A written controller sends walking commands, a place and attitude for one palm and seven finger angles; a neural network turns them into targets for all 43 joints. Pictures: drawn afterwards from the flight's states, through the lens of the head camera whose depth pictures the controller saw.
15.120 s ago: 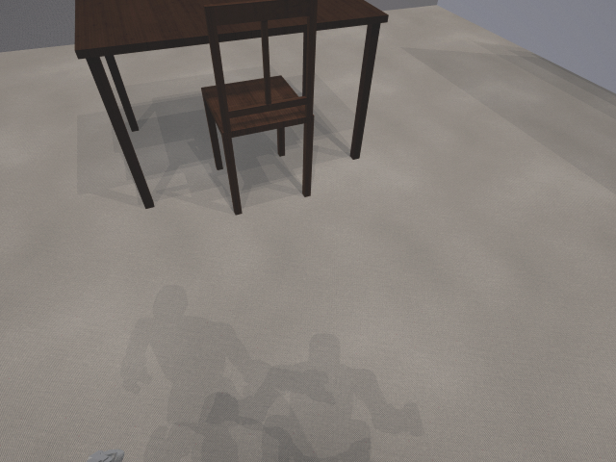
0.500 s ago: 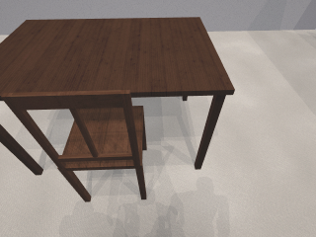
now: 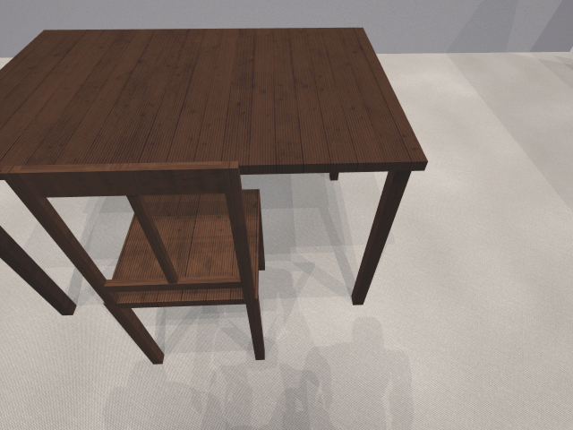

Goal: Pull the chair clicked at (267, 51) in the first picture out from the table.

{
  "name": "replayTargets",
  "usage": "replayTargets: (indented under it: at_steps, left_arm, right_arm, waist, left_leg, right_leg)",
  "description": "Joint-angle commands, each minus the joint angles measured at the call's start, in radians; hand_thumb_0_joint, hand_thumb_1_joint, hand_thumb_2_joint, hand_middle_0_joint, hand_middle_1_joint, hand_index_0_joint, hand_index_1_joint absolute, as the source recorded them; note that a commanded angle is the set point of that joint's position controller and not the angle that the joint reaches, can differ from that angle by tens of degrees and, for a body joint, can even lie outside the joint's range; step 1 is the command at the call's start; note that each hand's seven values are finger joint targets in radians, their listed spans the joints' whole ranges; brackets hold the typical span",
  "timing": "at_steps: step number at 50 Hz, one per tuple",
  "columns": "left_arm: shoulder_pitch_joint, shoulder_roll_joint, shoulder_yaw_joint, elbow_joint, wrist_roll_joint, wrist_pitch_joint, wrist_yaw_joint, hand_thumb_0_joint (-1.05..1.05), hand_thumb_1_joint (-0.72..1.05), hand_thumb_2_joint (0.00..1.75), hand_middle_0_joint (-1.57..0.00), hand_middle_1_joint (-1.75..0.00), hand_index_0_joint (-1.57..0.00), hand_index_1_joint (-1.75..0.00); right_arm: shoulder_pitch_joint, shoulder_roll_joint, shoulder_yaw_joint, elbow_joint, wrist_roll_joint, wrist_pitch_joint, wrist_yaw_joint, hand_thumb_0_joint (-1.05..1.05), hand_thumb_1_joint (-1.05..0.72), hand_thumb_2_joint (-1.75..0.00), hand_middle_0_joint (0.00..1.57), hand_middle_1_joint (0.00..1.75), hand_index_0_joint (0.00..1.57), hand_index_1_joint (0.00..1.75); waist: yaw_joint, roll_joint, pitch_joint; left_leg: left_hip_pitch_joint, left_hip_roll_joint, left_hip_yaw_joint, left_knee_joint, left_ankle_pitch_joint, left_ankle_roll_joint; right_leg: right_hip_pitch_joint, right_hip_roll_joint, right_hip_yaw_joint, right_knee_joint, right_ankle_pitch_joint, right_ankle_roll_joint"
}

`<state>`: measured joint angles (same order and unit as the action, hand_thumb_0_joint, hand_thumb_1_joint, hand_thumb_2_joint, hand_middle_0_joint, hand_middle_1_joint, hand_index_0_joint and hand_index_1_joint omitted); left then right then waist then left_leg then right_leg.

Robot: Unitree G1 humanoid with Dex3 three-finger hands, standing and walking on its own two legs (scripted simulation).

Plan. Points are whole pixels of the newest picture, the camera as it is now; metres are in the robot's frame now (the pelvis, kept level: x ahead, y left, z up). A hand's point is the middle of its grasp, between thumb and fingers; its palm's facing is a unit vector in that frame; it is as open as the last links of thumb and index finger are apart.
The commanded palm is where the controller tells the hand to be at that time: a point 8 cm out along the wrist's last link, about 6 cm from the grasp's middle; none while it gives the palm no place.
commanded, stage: shuffle to correct the standing spot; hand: left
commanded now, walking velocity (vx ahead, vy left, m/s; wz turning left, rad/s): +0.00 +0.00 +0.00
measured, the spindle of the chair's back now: (156, 243) +0.46 +0.30 -0.10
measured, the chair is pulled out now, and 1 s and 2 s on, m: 0.00 0.00 0.00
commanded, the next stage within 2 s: come to a stop and stand still in 0.70 s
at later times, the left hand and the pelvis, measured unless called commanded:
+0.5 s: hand out of the picture -0.02 +0.15 -0.18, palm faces +0.11 -0.97 -0.23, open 7.3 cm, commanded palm none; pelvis +0.03 -0.02 -0.01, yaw +4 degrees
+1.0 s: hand out of the picture +0.12 +0.08 -0.19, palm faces +0.14 -0.96 -0.23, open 7.3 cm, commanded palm none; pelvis +0.12 -0.12 -0.02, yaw +7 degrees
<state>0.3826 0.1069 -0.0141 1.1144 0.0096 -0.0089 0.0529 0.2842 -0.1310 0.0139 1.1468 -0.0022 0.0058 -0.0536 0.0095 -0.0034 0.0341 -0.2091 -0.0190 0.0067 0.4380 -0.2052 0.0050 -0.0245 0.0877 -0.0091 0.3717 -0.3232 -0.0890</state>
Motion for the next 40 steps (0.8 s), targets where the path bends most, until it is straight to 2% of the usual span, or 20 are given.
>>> replayTargets:
  at_steps: [1,9,14,17,19,21,22,23,24,26,28,31,32,33,34,35,36,37,38,40]
  left_arm:
    - [0.101,0.099,0.022,-0.009,-0.004,-0.009,0.005,0.00,0.90,0.90,-0.20,-0.30,-0.20,-0.30]
    - [0.086,0.091,0.032,-0.018,0.010,0.016,-0.018,0.00,0.90,0.90,-0.20,-0.30,-0.20,-0.30]
    - [0.095,0.096,0.048,-0.041,0.016,0.028,-0.030,0.00,0.90,0.90,-0.20,-0.30,-0.20,-0.30]
    - [0.101,0.093,0.055,-0.051,0.020,0.026,-0.033,0.00,0.90,0.90,-0.20,-0.30,-0.20,-0.30]
    - [0.120,0.097,0.060,-0.050,0.020,0.025,-0.035,0.00,0.90,0.90,-0.20,-0.30,-0.20,-0.30]
    - [0.160,0.106,0.068,-0.039,0.020,0.026,-0.030,0.00,0.90,0.90,-0.20,-0.30,-0.20,-0.30]
    - [0.188,0.137,0.075,-0.031,0.021,0.026,-0.023,0.00,0.90,0.90,-0.20,-0.30,-0.20,-0.30]
    - [0.213,0.134,0.072,-0.022,0.019,0.022,-0.015,0.00,0.90,0.90,-0.20,-0.30,-0.20,-0.30]
    - [0.229,0.113,0.061,-0.012,0.019,0.017,-0.007,0.00,0.90,0.90,-0.20,-0.30,-0.20,-0.30]
    - [0.197,0.104,0.055,-0.022,0.021,0.015,0.001,0.00,0.90,0.90,-0.20,-0.30,-0.20,-0.30]
    - [0.152,0.129,0.055,-0.045,0.021,0.013,-0.003,0.00,0.90,0.90,-0.20,-0.30,-0.20,-0.30]
    - [0.086,0.172,0.066,-0.071,0.018,0.016,-0.018,0.00,0.90,0.90,-0.20,-0.30,-0.20,-0.30]
    - [0.048,0.180,0.072,-0.085,0.012,0.021,-0.025,0.00,0.90,0.90,-0.20,-0.30,-0.20,-0.30]
    - [0.009,0.168,0.070,-0.099,0.004,0.025,-0.033,0.00,0.90,0.90,-0.20,-0.30,-0.20,-0.30]
    - [0.020,0.107,0.061,-0.123,-0.007,0.026,-0.039,0.00,0.90,0.90,-0.20,-0.30,-0.20,-0.30]
    - [0.031,0.130,0.077,-0.142,0.005,0.042,-0.030,0.00,0.90,0.90,-0.20,-0.30,-0.20,-0.30]
    - [0.053,0.142,0.087,-0.156,0.024,0.052,-0.031,0.00,0.90,0.90,-0.20,-0.30,-0.20,-0.30]
    - [0.049,0.125,0.089,-0.164,0.039,0.056,-0.046,0.00,0.90,0.90,-0.20,-0.30,-0.20,-0.30]
    - [0.050,0.103,0.090,-0.154,0.041,0.059,-0.055,0.00,0.90,0.90,-0.20,-0.30,-0.20,-0.30]
    - [0.085,0.096,0.089,-0.148,0.031,0.070,-0.066,0.00,0.90,0.90,-0.20,-0.30,-0.20,-0.30]
  right_arm:
    - [0.077,-0.087,-0.007,-0.010,-0.001,-0.010,-0.001,0.00,-0.90,-0.90,0.20,0.30,0.20,0.30]
    - [0.091,-0.110,-0.028,-0.011,-0.018,-0.002,0.004,0.00,-0.90,-0.90,0.20,0.30,0.20,0.30]
    - [0.111,-0.147,-0.053,-0.036,-0.022,-0.002,-0.001,0.00,-0.90,-0.90,0.20,0.30,0.20,0.30]
    - [0.132,-0.169,-0.065,-0.047,-0.021,-0.009,-0.009,0.00,-0.90,-0.90,0.20,0.30,0.20,0.30]
    - [0.124,-0.169,-0.068,-0.052,-0.018,-0.011,-0.012,0.00,-0.90,-0.90,0.20,0.30,0.20,0.30]
    - [0.091,-0.132,-0.061,-0.064,-0.015,-0.015,-0.013,0.00,-0.90,-0.90,0.20,0.30,0.20,0.30]
    - [0.073,-0.092,-0.051,-0.070,-0.011,-0.018,-0.013,0.00,-0.90,-0.90,0.20,0.30,0.20,0.30]
    - [0.010,-0.080,-0.046,-0.086,-0.019,-0.019,-0.017,0.00,-0.90,-0.90,0.20,0.30,0.20,0.30]
    - [0.021,-0.085,-0.050,-0.087,-0.024,-0.017,-0.021,0.00,-0.90,-0.90,0.20,0.30,0.20,0.30]
    - [0.045,-0.089,-0.051,-0.066,-0.020,-0.013,-0.025,0.00,-0.90,-0.90,0.20,0.30,0.20,0.30]
    - [0.040,-0.086,-0.049,-0.071,-0.017,-0.011,-0.024,0.00,-0.90,-0.90,0.20,0.30,0.20,0.30]
    - [0.122,-0.099,-0.055,-0.059,-0.015,-0.011,-0.039,0.00,-0.90,-0.90,0.20,0.30,0.20,0.30]
    - [0.210,-0.119,-0.063,-0.035,-0.017,-0.012,-0.047,0.00,-0.90,-0.90,0.20,0.30,0.20,0.30]
    - [0.333,-0.151,-0.077,-0.003,-0.020,-0.009,-0.054,0.00,-0.90,-0.90,0.20,0.30,0.20,0.30]
    - [0.379,-0.208,-0.088,0.000,-0.030,-0.008,-0.054,0.00,-0.90,-0.90,0.20,0.30,0.20,0.30]
    - [0.270,-0.238,-0.083,-0.036,-0.016,-0.008,-0.046,0.00,-0.90,-0.90,0.20,0.30,0.20,0.30]
    - [0.117,-0.233,-0.080,-0.093,-0.016,-0.019,-0.034,0.00,-0.90,-0.90,0.20,0.30,0.20,0.30]
    - [0.035,-0.201,-0.070,-0.128,-0.020,-0.034,-0.032,0.00,-0.90,-0.90,0.20,0.30,0.20,0.30]
    - [-0.016,-0.182,-0.058,-0.136,-0.023,-0.041,-0.029,0.00,-0.90,-0.90,0.20,0.30,0.20,0.30]
    - [-0.049,-0.183,-0.059,-0.144,-0.026,-0.045,-0.024,0.00,-0.90,-0.90,0.20,0.30,0.20,0.30]
  waist:
    - [-0.007,-0.018,0.072]
    - [-0.016,0.006,0.136]
    - [-0.011,0.083,0.113]
    - [-0.010,0.092,0.037]
    - [0.000,0.067,0.008]
    - [0.025,-0.029,0.010]
    - [0.033,-0.162,0.012]
    - [0.051,-0.208,0.070]
    - [0.033,-0.176,0.056]
    - [0.003,-0.104,0.050]
    - [-0.023,-0.046,0.043]
    - [-0.079,-0.105,0.037]
    - [-0.122,-0.122,0.022]
    - [-0.190,-0.075,-0.016]
    - [-0.195,0.165,-0.043]
    - [-0.119,0.111,-0.004]
    - [-0.052,0.037,0.083]
    - [-0.020,0.025,0.146]
    - [0.009,0.080,0.151]
    - [0.029,0.166,0.115]
  left_leg:
    - [0.050,0.098,-0.091,-0.035,0.196,0.030]
    - [-0.071,0.127,-0.188,-0.087,-0.134,0.061]
    - [-0.139,0.204,-0.369,-0.176,-0.272,0.119]
    - [-0.085,0.243,-0.438,-0.172,-0.189,0.154]
    - [-0.108,0.230,-0.387,-0.110,-0.082,0.143]
    - [-0.243,0.132,-0.184,0.045,0.015,0.085]
    - [-0.335,0.039,-0.004,0.193,-0.028,0.040]
    - [-0.424,0.021,0.066,0.357,-0.259,0.021]
    - [-0.462,0.041,0.074,0.458,-0.319,0.012]
    - [-0.438,0.055,0.101,0.550,-0.293,0.011]
    - [-0.356,0.042,0.148,0.473,-0.264,0.014]
    - [-0.141,-0.004,0.224,0.249,-0.163,0.036]
    - [0.020,0.005,0.203,0.159,-0.072,0.059]
    - [0.231,0.095,0.091,0.042,0.107,0.105]
    - [0.299,0.420,-0.326,-0.045,0.334,0.244]
    - [0.116,0.555,-0.476,-0.140,0.251,0.298]
    - [-0.062,0.555,-0.444,-0.196,0.024,0.280]
    - [-0.161,0.481,-0.371,-0.225,-0.081,0.222]
    - [-0.219,0.418,-0.277,-0.247,-0.090,0.174]
    - [-0.233,0.344,-0.113,-0.204,0.041,0.134]
  right_leg:
    - [-0.131,-0.189,0.125,-0.073,0.331,0.092]
    - [-0.194,-0.141,0.070,-0.022,-0.098,0.037]
    - [-0.191,-0.106,0.019,0.115,-0.087,0.041]
    - [-0.203,-0.098,0.016,0.156,-0.061,0.049]
    - [-0.146,-0.108,0.028,0.106,-0.025,0.050]
    - [0.009,-0.166,0.077,-0.022,0.040,0.041]
    - [0.097,-0.255,0.162,-0.087,0.194,0.029]
    - [0.112,-0.324,0.197,-0.087,0.573,0.022]
    - [0.161,-0.332,0.162,-0.021,0.924,0.045]
    - [0.180,-0.300,0.074,0.043,1.226,0.064]
    - [0.128,-0.266,0.040,0.063,1.251,0.045]
    - [0.013,-0.207,-0.008,0.166,1.382,0.089]
    - [-0.107,-0.171,-0.031,0.269,1.323,0.123]
    - [-0.284,-0.147,-0.043,0.495,1.059,0.149]
    - [-0.500,-0.030,-0.035,0.895,0.033,0.152]
    - [-0.531,-0.036,0.116,1.060,-0.235,0.110]
    - [-0.520,-0.099,0.177,1.040,-0.194,0.072]
    - [-0.522,-0.123,0.160,0.963,-0.116,0.078]
    - [-0.494,-0.147,0.139,0.903,-0.043,0.089]
    - [-0.422,-0.160,0.090,0.768,-0.013,0.107]
